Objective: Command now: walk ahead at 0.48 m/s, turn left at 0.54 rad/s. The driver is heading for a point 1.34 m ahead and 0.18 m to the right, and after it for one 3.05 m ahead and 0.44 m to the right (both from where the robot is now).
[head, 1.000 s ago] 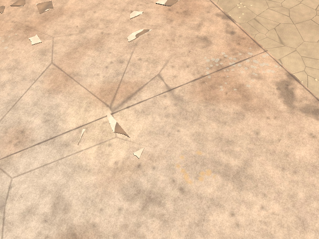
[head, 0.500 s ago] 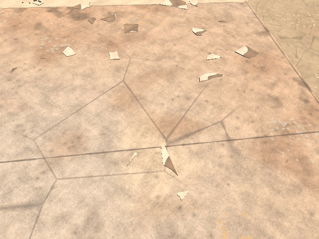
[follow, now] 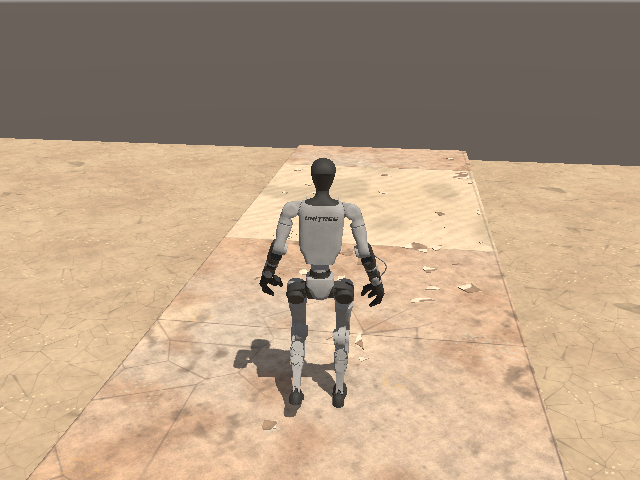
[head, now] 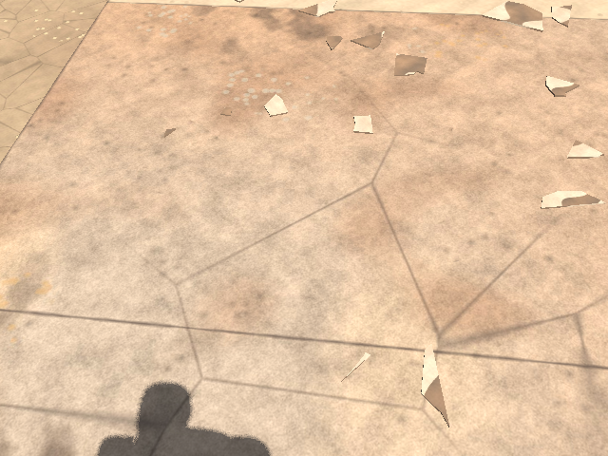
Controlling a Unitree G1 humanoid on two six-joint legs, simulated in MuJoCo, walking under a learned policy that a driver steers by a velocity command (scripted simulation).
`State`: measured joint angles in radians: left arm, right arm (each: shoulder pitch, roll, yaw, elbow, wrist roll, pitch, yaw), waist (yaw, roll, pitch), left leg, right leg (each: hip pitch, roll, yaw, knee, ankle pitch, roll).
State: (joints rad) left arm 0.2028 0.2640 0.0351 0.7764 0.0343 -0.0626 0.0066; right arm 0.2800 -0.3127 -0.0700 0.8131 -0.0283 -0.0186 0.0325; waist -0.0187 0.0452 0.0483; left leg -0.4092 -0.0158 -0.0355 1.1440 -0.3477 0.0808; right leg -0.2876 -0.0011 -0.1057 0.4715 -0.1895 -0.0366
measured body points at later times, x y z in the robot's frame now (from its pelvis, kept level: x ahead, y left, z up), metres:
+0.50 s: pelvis +0.27 +0.06 +0.01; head +0.29 +0.08 +0.46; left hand +0.29 +0.33 -0.14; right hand +0.38 -0.19 -0.11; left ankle +0.28 +0.13 -0.74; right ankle +0.23 -0.09 -0.65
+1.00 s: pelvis +0.55 +0.04 +0.00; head +0.58 +0.03 +0.45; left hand +0.61 +0.31 -0.12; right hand +0.61 -0.21 -0.15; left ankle +0.44 +0.16 -0.64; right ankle +0.60 -0.02 -0.74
